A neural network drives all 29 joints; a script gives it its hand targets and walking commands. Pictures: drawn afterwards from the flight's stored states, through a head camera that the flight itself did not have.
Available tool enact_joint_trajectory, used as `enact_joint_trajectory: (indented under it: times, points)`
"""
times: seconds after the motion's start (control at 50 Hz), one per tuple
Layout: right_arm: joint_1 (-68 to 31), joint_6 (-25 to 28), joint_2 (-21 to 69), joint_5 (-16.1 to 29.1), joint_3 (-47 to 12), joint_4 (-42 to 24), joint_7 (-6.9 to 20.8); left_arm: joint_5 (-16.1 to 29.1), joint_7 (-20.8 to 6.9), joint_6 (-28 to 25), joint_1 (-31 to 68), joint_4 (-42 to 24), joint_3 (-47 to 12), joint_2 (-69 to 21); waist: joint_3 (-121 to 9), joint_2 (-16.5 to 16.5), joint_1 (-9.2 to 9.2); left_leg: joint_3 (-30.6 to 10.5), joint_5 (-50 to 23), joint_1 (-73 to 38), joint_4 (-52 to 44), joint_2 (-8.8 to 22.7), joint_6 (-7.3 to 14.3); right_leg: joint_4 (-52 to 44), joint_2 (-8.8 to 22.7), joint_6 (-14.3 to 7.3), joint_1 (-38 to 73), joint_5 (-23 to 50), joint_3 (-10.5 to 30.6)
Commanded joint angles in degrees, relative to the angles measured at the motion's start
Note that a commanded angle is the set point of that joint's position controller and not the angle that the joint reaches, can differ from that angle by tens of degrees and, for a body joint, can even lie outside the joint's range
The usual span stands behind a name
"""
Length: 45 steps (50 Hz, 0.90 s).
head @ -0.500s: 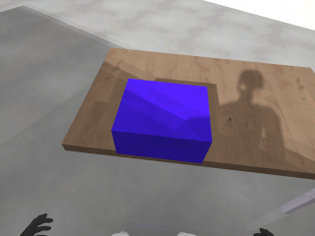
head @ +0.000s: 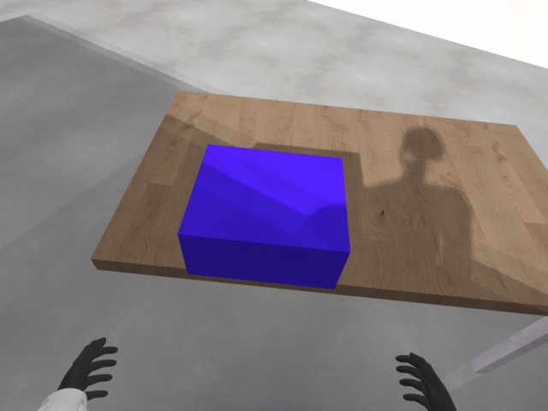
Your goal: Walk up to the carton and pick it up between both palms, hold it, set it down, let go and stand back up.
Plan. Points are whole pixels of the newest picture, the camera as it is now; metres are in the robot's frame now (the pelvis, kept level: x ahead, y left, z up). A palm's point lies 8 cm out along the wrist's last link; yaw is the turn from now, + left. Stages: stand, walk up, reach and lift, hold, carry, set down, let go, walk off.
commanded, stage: reach and lift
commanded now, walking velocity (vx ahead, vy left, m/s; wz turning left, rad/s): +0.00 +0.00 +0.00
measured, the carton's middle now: (268, 213) +0.54 +0.00 -0.10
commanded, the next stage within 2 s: none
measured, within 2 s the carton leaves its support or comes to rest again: neither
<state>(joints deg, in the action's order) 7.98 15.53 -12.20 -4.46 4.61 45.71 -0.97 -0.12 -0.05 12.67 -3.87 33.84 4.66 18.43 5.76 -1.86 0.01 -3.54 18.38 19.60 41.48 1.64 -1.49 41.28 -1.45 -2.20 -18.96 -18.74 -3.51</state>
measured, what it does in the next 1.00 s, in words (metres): stands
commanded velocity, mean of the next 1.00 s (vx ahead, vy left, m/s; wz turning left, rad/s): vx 0.00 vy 0.00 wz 0.00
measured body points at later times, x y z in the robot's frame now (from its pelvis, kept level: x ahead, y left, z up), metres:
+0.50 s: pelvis +0.02 +0.02 +0.02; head +0.05 +0.04 +0.47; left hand +0.21 +0.30 -0.04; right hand +0.21 -0.24 -0.04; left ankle +0.05 +0.15 -0.71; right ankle +0.04 -0.09 -0.71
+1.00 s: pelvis +0.02 +0.02 +0.01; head +0.03 +0.04 +0.46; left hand +0.24 +0.31 -0.01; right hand +0.22 -0.23 -0.02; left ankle +0.05 +0.15 -0.71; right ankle +0.04 -0.09 -0.71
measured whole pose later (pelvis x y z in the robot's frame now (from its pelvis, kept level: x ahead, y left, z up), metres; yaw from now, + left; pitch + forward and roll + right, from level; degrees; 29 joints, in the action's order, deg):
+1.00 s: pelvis +0.02 +0.02 +0.01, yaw +0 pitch -2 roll -1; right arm 7.9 27.7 -11.0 12.4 3.6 42.8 1.2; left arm 21.1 -0.9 -26.6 -6.6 36.9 -1.9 24.2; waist 2.9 -2.0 0.0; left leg -3.5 16.7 16.1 35.2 1.4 -1.9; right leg 32.5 -1.2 -1.4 -14.2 -16.1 -3.5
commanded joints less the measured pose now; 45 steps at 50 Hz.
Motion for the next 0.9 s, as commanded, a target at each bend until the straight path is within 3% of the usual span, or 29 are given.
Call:
enact_joint_trajectory:
  times: [0.0, 0.02, 0.06, 0.1, 0.16, 0.2, 0.26, 0.32, 0.34, 0.36, 0.38, 0.4, 0.42, 0.44, 0.46, 0.48, 0.5, 0.52, 0.54, 0.56, 0.62, 0.66, 0.68, 0.7, 0.8, 0.82, 0.84, 0.86, 0.88]
  points:
    - [0.42, 3.01, -9.73, 4.28, 5.93, -9.95, -1.66, 4.02, 0.93, -7.04, 2.61, -18.05, 5.91, 11.33, -15.11, -2.17, 1.38, 8.3, -7.17, -2.2, -12.73, -2.61, 2.88, -14.09, 3.88, 4.2, 14.82, 10.43, 6.98]
    - [2.49, 2.83, -8.63, 5.23, 3.05, -9.26, -1.43, 4.08, 0.4, -7.93, 0.36, -14.64, 7.03, 11.25, -15.72, -3.66, 0.07, 9.07, -7.42, -1.63, -12.56, -2.85, 2.33, -15.34, 6.27, 5.08, 16.09, 12.83, 9.57]
    - [3.4, 3.59, -7.69, 5.85, 3.0, -8.78, -1.46, 5.58, 0.16, -9.59, -0.66, -14.93, 5.33, 10.18, -15.38, -3.3, 0.68, 8.57, -6.46, -2.7, -14.28, -3.09, 2.13, -16.6, 5.89, 5.57, 16.9, 11.71, 9.83]
    - [2.12, 4.62, -8.68, 5.33, 3.36, -11.57, -1.61, 7.59, -0.4, -11.67, 0.47, -13.0, 5.88, 11.26, -14.85, -5.73, 0.52, 8.73, -7.66, -4.86, -14.97, -2.73, 2.66, -16.67, 5.31, 5.74, 14.56, 13.97, 8.24]
    - [3.35, 6.19, -10.1, 7.07, 4.13, -8.86, 0.12, 7.21, 0.72, -14.91, -2.78, -14.42, 4.19, 9.64, -17.65, 0.83, -0.38, 9.26, -11.5, -7.61, -16.23, -2.63, 1.32, -17.1, 3.28, 3.54, 14.58, 14.56, 4.64]
    - [1.46, 7.25, -10.87, 8.48, 3.73, -6.52, 0.79, 7.75, 0.68, -16.53, -4.0, -13.05, 2.72, 8.63, -16.48, 1.39, -0.41, 8.6, -14.05, -10.05, -16.7, -2.21, 1.16, -17.43, 1.91, 2.6, 13.92, 15.87, 3.28]
    - [1.64, 8.44, -10.26, 9.86, 2.42, -3.86, 0.55, 8.39, 0.18, -19.13, -3.72, -11.93, 3.11, 8.96, -17.16, 1.74, 0.12, 9.51, -16.52, -9.76, -16.61, -3.38, 0.6, -17.6, 2.71, 3.67, 15.11, 22.76, 4.43]
    - [2.45, 9.24, -10.7, 11.51, 1.77, -2.91, 1.29, 9.18, -0.59, -21.59, -4.52, -10.6, 1.05, 7.89, -15.88, 1.93, 0.97, 8.78, -16.06, -12.49, -17.21, -2.65, 0.15, -18.48, 1.44, 3.13, 12.84, 17.2, 3.63]
    - [1.75, 9.88, -10.31, 11.59, 2.25, -4.92, 1.77, 9.44, -0.04, -23.69, -3.82, -10.81, 1.95, 8.91, -17.56, 1.62, 0.21, 8.94, -15.16, -11.68, -16.47, -2.9, 0.19, -18.71, 2.14, 3.61, 12.5, 16.15, 4.43]
    - [2.18, 10.13, -11.1, 11.23, 3.47, -6.15, 1.89, 9.82, 0.28, -24.21, -4.24, -11.25, 0.64, 8.71, -15.95, 3.28, 0.35, 9.03, -14.53, -12.23, -17.93, -2.67, -0.31, -19.45, 1.94, 3.23, 11.87, 13.8, 3.44]
    - [0.87, 10.72, -10.35, 12.14, 2.18, -5.3, 2.01, 10.74, -0.14, -25.35, -4.25, -9.69, 0.21, 8.7, -15.01, 1.42, 0.28, 7.88, -15.01, -12.02, -16.76, -2.44, -0.03, -18.96, 1.76, 2.98, 11.24, 13.09, 4.15]
    - [1.06, 11.4, -10.85, 12.96, 2.14, -5.62, 1.45, 10.48, -0.64, -25.93, -5.09, -7.96, 0.89, 9.86, -15.32, 3.49, 0.05, 8.76, -17.02, -10.98, -16.37, -2.96, -0.22, -17.87, 2.19, 3.12, 12.89, 18.19, 4.4]
    - [1.14, 11.08, -11.03, 13.49, 1.15, -5.77, 1.79, 10.14, -0.47, -26.22, -4.16, -8.2, 0.45, 9.03, -16.26, 2.97, 0.22, 8.6, -14.41, -11.3, -16.53, -2.77, -0.18, -18.68, 1.96, 3.02, 12.77, 13.85, 4.39]
    - [1.79, 11.2, -10.22, 13.2, 1.83, -4.45, 1.59, 11.59, -0.71, -27.66, -5.64, -6.89, -0.74, 9.07, -15.7, 3.32, 1.47, 8.1, -15.03, -12.08, -16.48, -2.56, -0.23, -18.68, 1.72, 2.89, 13.21, 15.08, 3.86]
    - [0.94, 11.41, -10.83, 13.81, 1.3, -5.07, 1.84, 11.9, -0.79, -28.89, -3.18, -10.25, 0.05, 9.98, -17.18, 3.27, 0.15, 8.24, -14.14, -11.17, -16.4, -2.71, -0.18, -18.49, 2.02, 3.28, 13.36, 13.77, 4.85]
    - [1.86, 11.89, -10.38, 13.89, 1.42, -4.64, 1.5, 12.95, -1.27, -29.89, -3.99, -8.64, -1.17, 9.49, -16.77, 1.48, 1.41, 7.94, -16.54, -11.66, -15.48, -2.86, -0.54, -17.98, 1.49, 3.59, 13.0, 16.76, 4.02]
    - [0.5, 12.51, -11.7, 14.06, 1.55, -4.79, 1.36, 12.81, -1.19, -30.25, -3.81, -6.63, -0.45, 10.03, -16.36, 2.7, 0.24, 7.57, -15.32, -9.71, -16.27, -2.89, -0.46, -18.05, 2.25, 2.99, 13.01, 15.33, 5.08]
    - [1.0, 12.66, -11.49, 15.3, 0.57, -4.51, 1.62, 12.64, -1.78, -30.5, -5.33, -3.73, -0.49, 10.32, -14.25, 2.73, 0.61, 7.36, -15.86, -9.98, -15.18, -3.05, -0.7, -17.84, 2.46, 3.36, 13.03, 16.58, 5.65]
    - [0.72, 13.62, -11.26, 15.84, 0.03, -7.69, 1.54, 13.3, -1.81, -31.7, -6.54, -5.32, -1.47, 10.18, -17.29, 1.12, -0.12, 6.91, -16.36, -11.91, -15.56, -2.77, -0.65, -17.83, 1.77, 3.2, 13.4, 17.3, 4.52]
    - [-1.3, 13.55, -12.14, 16.7, 0.49, -6.27, 2.11, 12.9, -0.99, -32.56, -2.46, -5.98, -1.19, 12.1, -18.71, 4.37, 0.19, 7.28, -15.36, -10.84, -15.19, -2.61, -1.15, -17.46, 1.59, 3.02, 11.56, 13.25, 4.69]
    - [-2.45, 14.44, -11.83, 16.46, 0.22, -8.63, 2.04, 14.78, -1.7, -34.59, -3.49, -4.24, -2.74, 11.42, -16.42, 2.0, -0.44, 7.08, -11.22, -9.81, -15.34, -2.76, -0.38, -17.73, 2.07, 2.75, 10.72, 9.33, 4.69]
    - [-3.79, 14.3, -10.85, 16.7, -0.46, -6.49, 2.25, 15.71, -1.21, -35.65, -0.29, -3.02, -3.92, 12.03, -13.79, 4.2, 0.64, 6.87, -6.47, -5.89, -15.72, -2.62, -0.28, -17.53, 1.78, 2.4, 9.56, 4.1, 5.41]
    - [-3.69, 14.14, -12.03, 17.12, -0.09, -6.94, 1.78, 15.92, -1.28, -36.01, -0.8, -3.18, -3.93, 12.18, -15.59, 5.13, 1.3, 7.39, -8.99, -7.9, -14.91, -2.87, -0.24, -17.46, 2.1, 2.46, 10.07, 7.33, 5.68]
    - [-3.77, 15.04, -9.54, 17.88, -1.06, -7.47, 2.15, 16.99, -1.28, -37.05, -0.77, -4.06, -4.73, 11.37, -15.52, 2.61, 0.75, 6.7, -10.0, -7.82, -14.71, -2.69, -0.15, -16.76, 1.92, 3.06, 10.39, 8.64, 5.02]
    - [-7.14, 15.39, -8.57, 20.43, -3.23, -11.56, 2.48, 19.99, -2.06, -40.59, 2.72, 1.29, -5.9, 14.56, -14.32, 1.84, 0.71, 6.13, -4.23, -4.12, -13.68, -2.72, 0.33, -16.2, 2.65, 2.76, 9.16, 2.45, 6.2]
    - [-8.9, 15.0, -8.72, 20.85, -3.92, -12.03, 2.2, 20.57, -1.99, -40.74, 3.6, 1.86, -5.39, 16.11, -13.63, 0.75, -0.32, 5.96, -4.98, -1.18, -13.29, -3.01, 0.84, -16.43, 3.24, 3.12, 10.6, 1.52, 7.46]
    - [-8.79, 14.86, -9.55, 20.31, -3.41, -12.68, 2.05, 21.12, -2.32, -41.26, 5.56, 2.05, -5.32, 16.23, -13.6, 0.24, 0.82, 6.32, -1.76, -1.3, -13.19, -3.26, 1.2, -16.23, 3.47, 3.52, 9.59, -1.08, 8.09]
    - [-9.94, 14.68, -8.75, 21.0, -3.75, -13.77, 2.04, 22.0, -1.95, -42.24, 7.85, 2.85, -5.55, 18.32, -14.76, 2.62, 0.01, 6.28, -0.62, 1.81, -12.93, -3.41, 1.54, -15.58, 4.37, 3.16, 10.44, -3.69, 8.78]
    - [-11.62, 14.63, -7.26, 21.11, -4.52, -16.32, 2.01, 23.54, -2.14, -42.54, 7.39, 4.35, -6.63, 18.26, -13.64, 1.18, -0.22, 5.8, 0.03, 2.65, -12.3, -2.97, 1.35, -15.68, 4.68, 3.2, 10.17, -6.05, 8.31]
